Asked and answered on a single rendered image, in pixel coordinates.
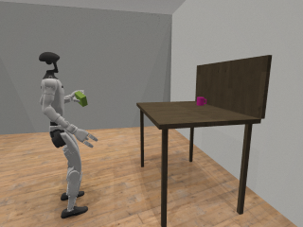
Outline left robot hand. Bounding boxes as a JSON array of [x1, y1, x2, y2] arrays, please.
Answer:
[[71, 90, 85, 102]]

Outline table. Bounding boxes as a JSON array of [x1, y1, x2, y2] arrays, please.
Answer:
[[136, 55, 272, 227]]

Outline robot thigh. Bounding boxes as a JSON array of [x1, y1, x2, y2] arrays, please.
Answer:
[[51, 131, 81, 179], [65, 130, 80, 168]]

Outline sponge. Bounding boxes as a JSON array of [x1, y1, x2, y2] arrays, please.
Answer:
[[74, 91, 88, 107]]

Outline robot right upper arm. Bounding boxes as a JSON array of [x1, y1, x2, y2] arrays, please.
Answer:
[[42, 79, 58, 115]]

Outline left robot thigh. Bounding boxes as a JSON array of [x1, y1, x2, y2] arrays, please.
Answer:
[[65, 130, 80, 168]]

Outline right robot hand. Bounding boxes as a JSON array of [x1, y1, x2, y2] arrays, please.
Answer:
[[74, 129, 98, 148]]

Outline robot left forearm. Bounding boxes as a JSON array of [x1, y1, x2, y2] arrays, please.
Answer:
[[63, 95, 73, 104]]

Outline robot right forearm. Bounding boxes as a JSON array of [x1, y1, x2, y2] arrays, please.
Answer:
[[44, 107, 78, 134]]

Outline right robot thigh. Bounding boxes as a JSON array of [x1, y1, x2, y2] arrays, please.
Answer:
[[51, 131, 81, 179]]

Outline robot left upper arm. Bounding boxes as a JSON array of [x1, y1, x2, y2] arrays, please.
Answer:
[[40, 95, 44, 105]]

